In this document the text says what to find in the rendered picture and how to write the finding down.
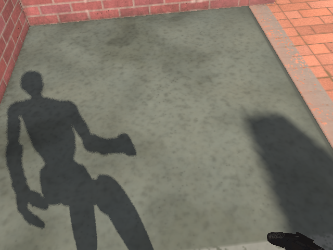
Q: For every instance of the right robot hand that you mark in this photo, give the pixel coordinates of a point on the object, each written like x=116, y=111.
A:
x=291, y=241

